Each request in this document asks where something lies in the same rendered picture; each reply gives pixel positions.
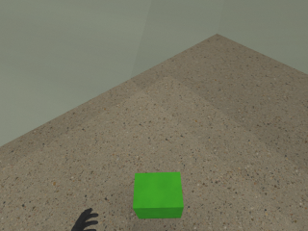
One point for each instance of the carton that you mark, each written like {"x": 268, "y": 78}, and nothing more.
{"x": 158, "y": 195}

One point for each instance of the robot left hand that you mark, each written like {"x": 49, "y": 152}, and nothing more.
{"x": 81, "y": 222}

